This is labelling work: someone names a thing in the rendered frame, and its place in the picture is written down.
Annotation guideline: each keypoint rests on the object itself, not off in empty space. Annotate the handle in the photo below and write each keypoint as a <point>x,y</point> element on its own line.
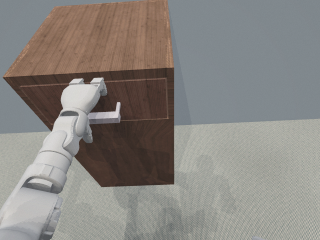
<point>105,117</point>

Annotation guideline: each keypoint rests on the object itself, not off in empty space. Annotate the drawer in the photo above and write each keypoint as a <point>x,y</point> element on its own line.
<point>139,98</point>

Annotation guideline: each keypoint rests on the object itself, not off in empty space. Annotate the robot left forearm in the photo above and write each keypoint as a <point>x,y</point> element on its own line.
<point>48,171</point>

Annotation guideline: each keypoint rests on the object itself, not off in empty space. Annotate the cabinet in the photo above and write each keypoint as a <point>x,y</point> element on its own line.
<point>116,41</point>

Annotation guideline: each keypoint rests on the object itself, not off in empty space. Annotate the robot left hand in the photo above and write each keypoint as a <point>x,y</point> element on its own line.
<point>84,97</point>

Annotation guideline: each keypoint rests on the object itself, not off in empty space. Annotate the robot left upper arm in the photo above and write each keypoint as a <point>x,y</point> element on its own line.
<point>32,215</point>

